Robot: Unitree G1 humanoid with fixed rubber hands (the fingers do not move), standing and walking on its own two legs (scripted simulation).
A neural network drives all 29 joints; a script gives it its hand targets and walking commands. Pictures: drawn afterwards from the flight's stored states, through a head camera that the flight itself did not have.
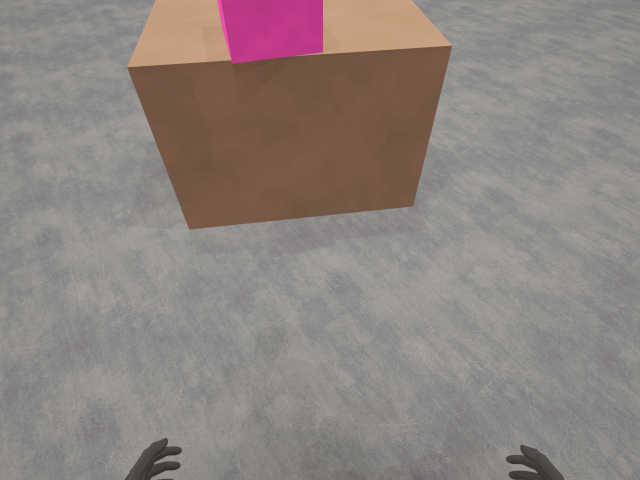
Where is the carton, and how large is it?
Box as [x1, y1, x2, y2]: [217, 0, 322, 63]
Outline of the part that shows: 217,0 222,28 232,63 322,51 322,0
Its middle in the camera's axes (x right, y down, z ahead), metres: -0.16 -0.72 +1.20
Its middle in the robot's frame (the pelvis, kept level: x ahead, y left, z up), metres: +1.40 +0.18 +0.05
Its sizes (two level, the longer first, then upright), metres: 0.293 0.283 0.186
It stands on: a pedestal, 0.71 m high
